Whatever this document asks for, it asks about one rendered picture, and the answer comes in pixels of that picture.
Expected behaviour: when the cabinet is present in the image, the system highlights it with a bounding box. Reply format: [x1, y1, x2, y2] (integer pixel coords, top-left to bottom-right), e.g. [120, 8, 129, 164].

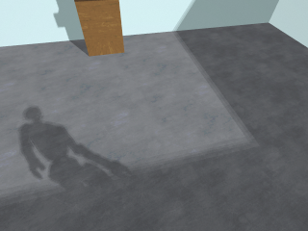
[74, 0, 124, 57]

